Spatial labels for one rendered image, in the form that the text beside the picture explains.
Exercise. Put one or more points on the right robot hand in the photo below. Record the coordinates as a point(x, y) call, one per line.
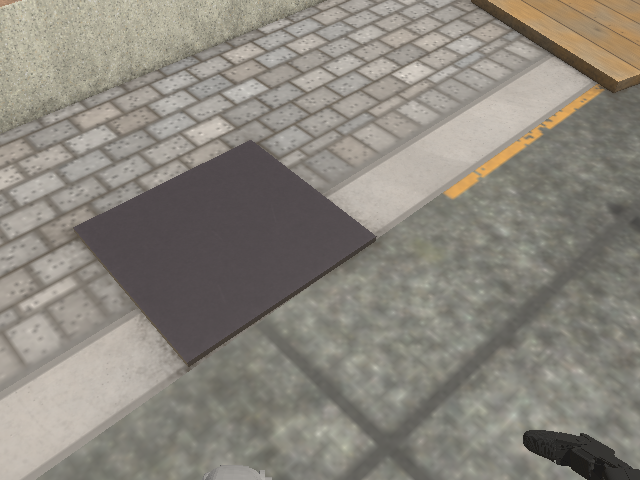
point(586, 456)

